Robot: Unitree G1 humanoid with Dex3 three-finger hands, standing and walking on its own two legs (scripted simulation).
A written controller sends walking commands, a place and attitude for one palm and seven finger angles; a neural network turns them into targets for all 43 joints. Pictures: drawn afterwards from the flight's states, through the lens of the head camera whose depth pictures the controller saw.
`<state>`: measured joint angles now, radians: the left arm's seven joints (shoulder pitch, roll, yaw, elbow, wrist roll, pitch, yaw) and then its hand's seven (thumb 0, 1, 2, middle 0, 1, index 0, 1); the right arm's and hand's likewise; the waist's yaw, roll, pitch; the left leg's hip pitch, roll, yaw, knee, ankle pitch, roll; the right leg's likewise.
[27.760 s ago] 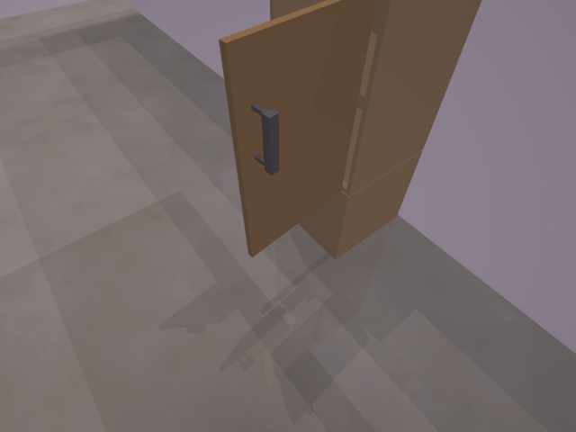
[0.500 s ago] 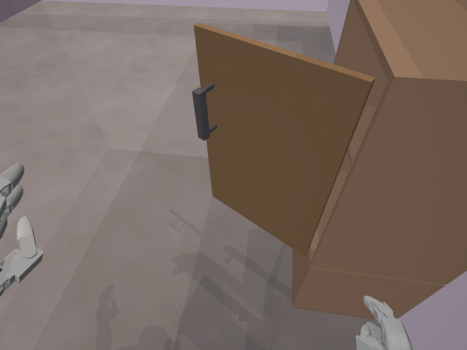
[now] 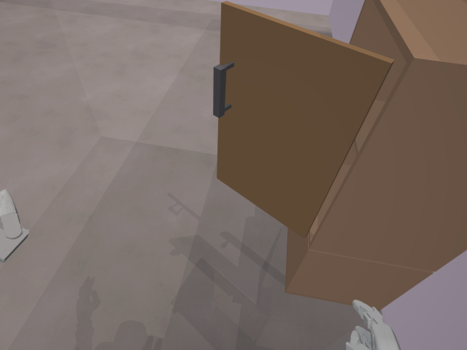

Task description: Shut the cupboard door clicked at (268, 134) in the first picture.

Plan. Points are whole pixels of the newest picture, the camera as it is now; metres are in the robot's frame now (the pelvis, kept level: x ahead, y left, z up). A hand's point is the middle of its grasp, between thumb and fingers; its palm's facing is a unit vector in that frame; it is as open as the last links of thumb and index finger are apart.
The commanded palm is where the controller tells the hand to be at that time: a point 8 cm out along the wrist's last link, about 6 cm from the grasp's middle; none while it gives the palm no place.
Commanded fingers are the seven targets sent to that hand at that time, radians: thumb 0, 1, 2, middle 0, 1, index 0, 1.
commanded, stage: step back with the hand held close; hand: left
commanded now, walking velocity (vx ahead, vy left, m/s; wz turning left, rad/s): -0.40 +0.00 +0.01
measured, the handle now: (224, 89) +0.71 +0.07 +0.08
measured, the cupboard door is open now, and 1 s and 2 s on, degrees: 60 60 60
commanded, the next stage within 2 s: stop stepping back and stand still in 0.74 s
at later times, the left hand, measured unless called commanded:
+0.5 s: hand out of the picture +0.15 +0.27 +0.19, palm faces +0.45 -0.75 -0.48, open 7.4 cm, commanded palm +0.08 +0.30 +0.20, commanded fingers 0.00 0.90 0.90 -0.20 -0.30 -0.20 -0.30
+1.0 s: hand out of the picture +0.04 +0.23 +0.20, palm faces +0.36 -0.81 -0.46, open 7.4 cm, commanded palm +0.02 +0.27 +0.20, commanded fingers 0.00 0.90 0.90 -0.20 -0.30 -0.20 -0.30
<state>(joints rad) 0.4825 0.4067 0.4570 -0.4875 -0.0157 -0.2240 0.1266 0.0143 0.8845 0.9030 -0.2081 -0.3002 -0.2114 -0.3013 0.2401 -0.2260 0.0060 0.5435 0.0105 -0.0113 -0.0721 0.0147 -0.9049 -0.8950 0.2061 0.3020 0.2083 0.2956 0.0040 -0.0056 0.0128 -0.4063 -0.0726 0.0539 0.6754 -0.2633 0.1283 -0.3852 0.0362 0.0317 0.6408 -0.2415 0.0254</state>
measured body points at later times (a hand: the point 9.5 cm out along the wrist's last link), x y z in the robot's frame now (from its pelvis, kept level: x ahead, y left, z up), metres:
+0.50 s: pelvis -0.04 +0.00 -0.01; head -0.03 +0.03 +0.44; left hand +0.12 +0.30 +0.21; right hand +0.12 -0.26 -0.07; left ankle +0.06 +0.04 -0.72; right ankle +0.01 -0.15 -0.71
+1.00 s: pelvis -0.14 -0.02 +0.00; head -0.18 +0.02 +0.45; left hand +0.02 +0.28 +0.22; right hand -0.01 -0.28 -0.06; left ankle -0.06 +0.06 -0.71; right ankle -0.25 -0.16 -0.72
